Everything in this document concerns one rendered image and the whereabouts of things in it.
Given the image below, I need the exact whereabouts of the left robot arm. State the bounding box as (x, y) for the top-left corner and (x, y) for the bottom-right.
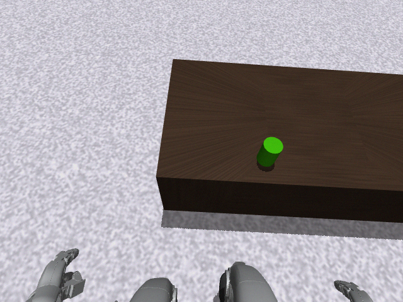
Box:
(25, 285), (63, 302)

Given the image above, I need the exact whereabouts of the right robot hand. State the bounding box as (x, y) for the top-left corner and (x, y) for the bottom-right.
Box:
(334, 281), (373, 302)

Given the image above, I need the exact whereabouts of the can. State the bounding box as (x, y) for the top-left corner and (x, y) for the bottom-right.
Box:
(256, 137), (283, 167)

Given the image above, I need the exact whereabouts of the left robot hand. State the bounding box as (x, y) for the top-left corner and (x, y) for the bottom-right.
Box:
(37, 249), (86, 301)

